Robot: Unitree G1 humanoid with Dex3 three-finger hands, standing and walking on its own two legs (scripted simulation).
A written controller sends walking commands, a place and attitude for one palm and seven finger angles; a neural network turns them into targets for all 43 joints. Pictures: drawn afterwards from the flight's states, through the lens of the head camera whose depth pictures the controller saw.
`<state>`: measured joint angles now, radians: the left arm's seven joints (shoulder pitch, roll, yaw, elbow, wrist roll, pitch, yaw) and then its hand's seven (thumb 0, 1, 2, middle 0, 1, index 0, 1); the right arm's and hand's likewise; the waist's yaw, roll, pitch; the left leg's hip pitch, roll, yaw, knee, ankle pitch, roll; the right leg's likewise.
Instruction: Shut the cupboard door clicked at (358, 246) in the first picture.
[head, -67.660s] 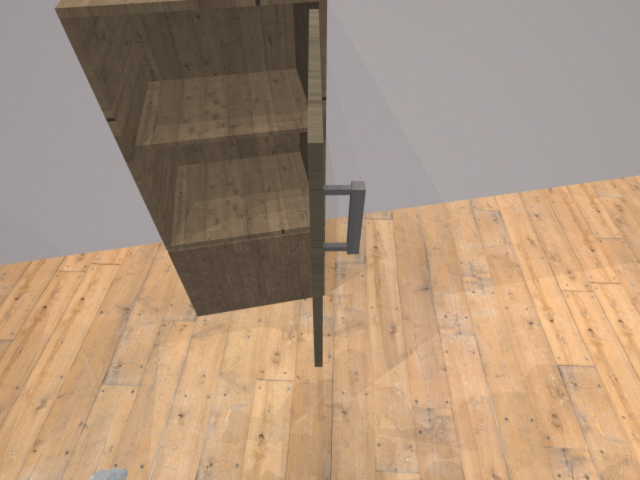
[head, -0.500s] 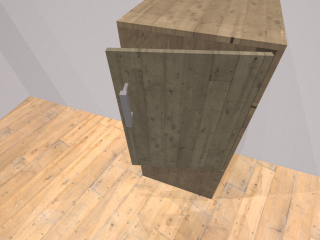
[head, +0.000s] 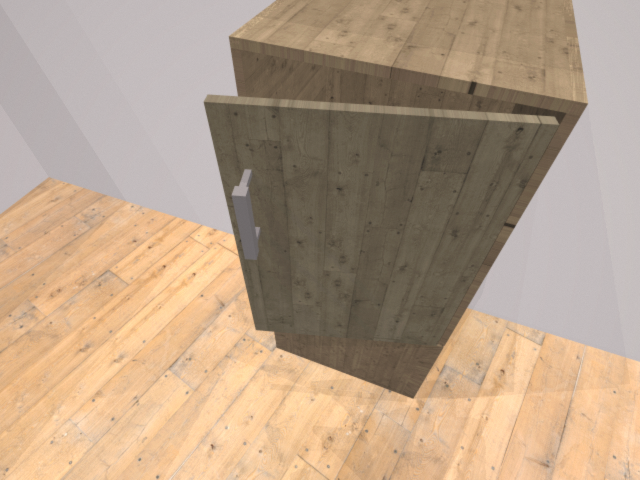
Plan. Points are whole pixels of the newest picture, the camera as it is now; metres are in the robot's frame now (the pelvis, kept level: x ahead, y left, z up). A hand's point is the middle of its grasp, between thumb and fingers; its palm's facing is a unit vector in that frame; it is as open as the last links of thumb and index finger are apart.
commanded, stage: look again from close up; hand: left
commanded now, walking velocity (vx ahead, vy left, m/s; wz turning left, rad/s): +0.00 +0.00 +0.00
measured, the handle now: (249, 216) +0.46 +0.14 +0.05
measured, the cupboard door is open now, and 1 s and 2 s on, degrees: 16 16 16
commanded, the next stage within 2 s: raise the hand and make a fist in 0.18 s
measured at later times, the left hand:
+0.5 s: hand (188, 408) +0.20 +0.18 -0.01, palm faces +0.18 -0.98 -0.06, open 7.1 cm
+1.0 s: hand (184, 447) +0.16 +0.17 -0.02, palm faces -0.04 -1.00 -0.02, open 4.7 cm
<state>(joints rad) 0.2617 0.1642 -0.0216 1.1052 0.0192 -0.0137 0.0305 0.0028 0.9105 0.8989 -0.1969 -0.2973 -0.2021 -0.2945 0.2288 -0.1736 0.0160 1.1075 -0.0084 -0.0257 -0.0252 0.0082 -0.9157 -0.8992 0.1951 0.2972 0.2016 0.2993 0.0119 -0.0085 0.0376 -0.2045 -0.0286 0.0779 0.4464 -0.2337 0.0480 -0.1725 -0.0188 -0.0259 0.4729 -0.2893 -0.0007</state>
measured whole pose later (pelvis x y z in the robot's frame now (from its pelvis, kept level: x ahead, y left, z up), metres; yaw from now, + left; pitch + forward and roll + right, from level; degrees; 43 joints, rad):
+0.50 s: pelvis -0.01 -0.02 -0.03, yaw +2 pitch +6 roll +1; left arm 0.37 0.17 0.14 0.19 -0.20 -0.35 -0.09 0.01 0.92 0.90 -0.25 -0.36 -0.25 -0.36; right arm 0.26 -0.23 -0.04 0.76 0.01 -0.30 -0.02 0.01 -0.91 -0.90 0.20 0.30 0.20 0.30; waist -0.03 0.01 -0.10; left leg -0.50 -0.02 0.04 0.76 -0.35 0.02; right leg -0.46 -0.02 -0.06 0.79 -0.43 -0.03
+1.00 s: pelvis -0.05 -0.02 -0.08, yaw +2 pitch +10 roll -2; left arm 0.37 0.26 0.16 -0.01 -0.31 -0.30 -0.33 0.01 0.90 0.90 -0.68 -0.83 -0.69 -0.82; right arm 0.27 -0.19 0.04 0.54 0.05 -0.23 -0.08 0.02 -0.91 -0.90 0.20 0.30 0.21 0.30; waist 0.00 0.04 -0.12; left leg -0.82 0.02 -0.01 1.09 -0.44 0.02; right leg -0.74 0.02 -0.10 1.05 -0.49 -0.04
